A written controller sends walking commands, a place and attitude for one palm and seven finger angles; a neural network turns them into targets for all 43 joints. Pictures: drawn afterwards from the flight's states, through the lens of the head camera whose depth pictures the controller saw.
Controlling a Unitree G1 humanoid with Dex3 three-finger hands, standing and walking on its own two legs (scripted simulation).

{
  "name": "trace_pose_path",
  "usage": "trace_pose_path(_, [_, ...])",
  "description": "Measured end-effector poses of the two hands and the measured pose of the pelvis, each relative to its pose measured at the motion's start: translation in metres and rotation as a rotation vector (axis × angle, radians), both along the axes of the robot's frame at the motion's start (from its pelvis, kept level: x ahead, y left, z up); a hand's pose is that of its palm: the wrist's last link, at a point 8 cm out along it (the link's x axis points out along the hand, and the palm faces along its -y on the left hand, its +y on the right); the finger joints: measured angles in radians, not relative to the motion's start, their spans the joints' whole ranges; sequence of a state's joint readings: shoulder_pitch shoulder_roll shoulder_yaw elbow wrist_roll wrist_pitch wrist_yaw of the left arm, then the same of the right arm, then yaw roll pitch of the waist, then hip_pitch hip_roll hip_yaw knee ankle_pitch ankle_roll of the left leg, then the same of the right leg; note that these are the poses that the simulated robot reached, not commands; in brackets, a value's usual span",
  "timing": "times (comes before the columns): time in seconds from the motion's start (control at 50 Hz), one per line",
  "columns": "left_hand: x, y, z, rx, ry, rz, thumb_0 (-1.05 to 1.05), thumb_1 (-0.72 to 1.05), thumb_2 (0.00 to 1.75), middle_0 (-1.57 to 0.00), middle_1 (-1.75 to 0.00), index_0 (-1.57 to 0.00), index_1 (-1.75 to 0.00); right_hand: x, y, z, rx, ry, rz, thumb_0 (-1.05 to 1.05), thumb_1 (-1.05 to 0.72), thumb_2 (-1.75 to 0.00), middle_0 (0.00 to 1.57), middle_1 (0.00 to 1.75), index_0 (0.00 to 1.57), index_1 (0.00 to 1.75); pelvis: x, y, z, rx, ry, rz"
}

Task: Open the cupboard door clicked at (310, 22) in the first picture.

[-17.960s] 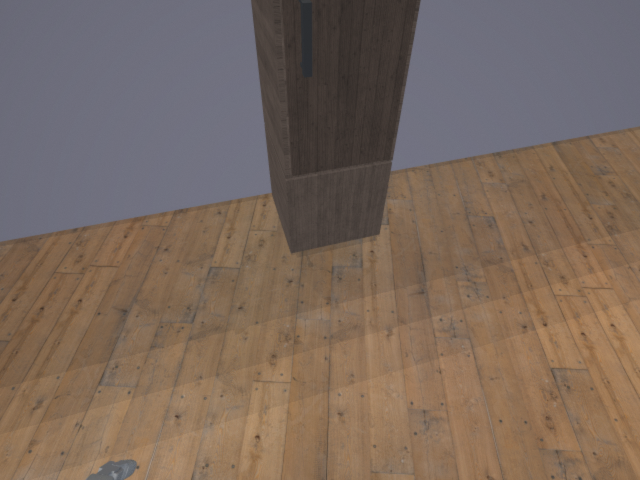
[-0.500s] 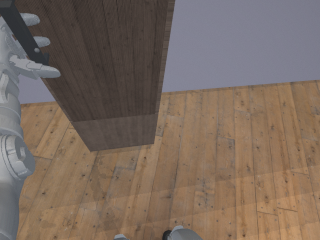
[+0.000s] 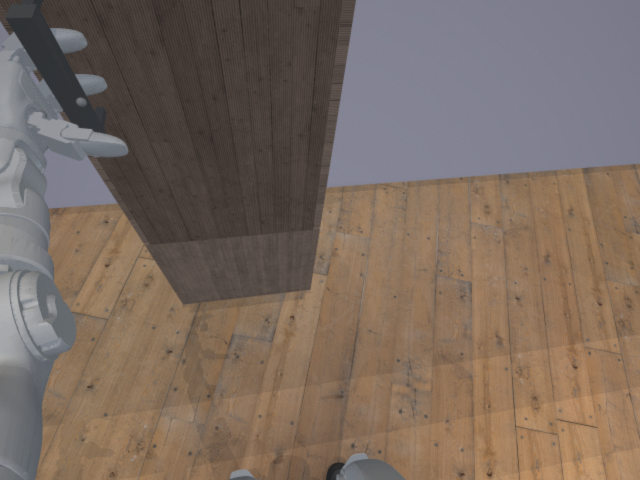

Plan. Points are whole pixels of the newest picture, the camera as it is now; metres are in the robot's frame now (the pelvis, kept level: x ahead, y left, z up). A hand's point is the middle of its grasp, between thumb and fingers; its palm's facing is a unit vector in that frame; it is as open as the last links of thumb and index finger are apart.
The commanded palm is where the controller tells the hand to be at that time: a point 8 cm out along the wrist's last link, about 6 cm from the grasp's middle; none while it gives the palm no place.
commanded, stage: slide the fingers in behind the handle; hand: left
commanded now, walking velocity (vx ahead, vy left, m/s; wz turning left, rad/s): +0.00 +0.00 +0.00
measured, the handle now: (69, 75) +0.58 +0.24 +0.13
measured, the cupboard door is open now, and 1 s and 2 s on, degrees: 0 0 46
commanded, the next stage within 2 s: close the thumb around the handle in 0.06 s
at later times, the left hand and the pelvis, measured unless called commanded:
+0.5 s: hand (86, 101) +0.53 +0.21 +0.14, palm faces +0.03 -1.00 +0.01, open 10.6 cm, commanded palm +0.51 +0.26 +0.13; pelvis +0.00 +0.00 +0.00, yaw +0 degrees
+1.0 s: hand (83, 105) +0.52 +0.21 +0.14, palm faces +0.04 -1.00 +0.01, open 5.7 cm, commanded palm +0.50 +0.26 +0.13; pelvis +0.00 +0.00 +0.00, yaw +0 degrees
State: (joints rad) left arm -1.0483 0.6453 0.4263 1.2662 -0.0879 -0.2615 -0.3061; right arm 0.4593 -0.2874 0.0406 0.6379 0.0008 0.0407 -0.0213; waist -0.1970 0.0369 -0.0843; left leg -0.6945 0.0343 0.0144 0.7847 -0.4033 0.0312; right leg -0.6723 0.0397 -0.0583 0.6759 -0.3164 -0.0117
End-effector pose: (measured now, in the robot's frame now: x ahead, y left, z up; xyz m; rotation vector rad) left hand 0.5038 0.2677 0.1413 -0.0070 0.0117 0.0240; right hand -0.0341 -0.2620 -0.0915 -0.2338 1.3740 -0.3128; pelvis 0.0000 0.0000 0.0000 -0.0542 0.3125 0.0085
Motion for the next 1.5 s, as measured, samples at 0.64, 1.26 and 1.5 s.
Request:
trace_pose_path(0.64, [0.003, 0.0, -0.005, -0.005, 0.003, 0.015, 0.0, 0.37, 0.67, -0.36, -1.3, -0.37, -1.3, -0.003, 0.007, -0.001, 0.009, 0.004, -0.009, 0.01, -0.9, -0.9, 0.21, 0.3, 0.21, 0.3, 0.002, 0.004, -0.001, -0.003, 0.002, -0.006])
trace_pose_path(1.26, [-0.018, -0.004, -0.003, 0.012, -0.019, 0.001, 0.0, 0.73, 0.78, -0.35, -1.35, -0.35, -1.35, 0.012, 0.003, -0.003, 0.027, -0.05, -0.015, 0.01, -0.9, -0.9, 0.21, 0.3, 0.21, 0.3, 0.006, 0.002, 0.003, 0.006, -0.02, -0.023])
trace_pose_path(1.5, [-0.085, -0.024, -0.006, -0.007, -0.053, -0.051, 0.0, 0.7, 0.72, -0.35, -1.35, -0.31, -1.33, 0.094, 0.003, 0.005, 0.071, -0.314, 0.025, 0.01, -0.9, -0.9, 0.2, 0.3, 0.2, 0.29, 0.016, 0.001, 0.012, 0.021, -0.104, -0.044])
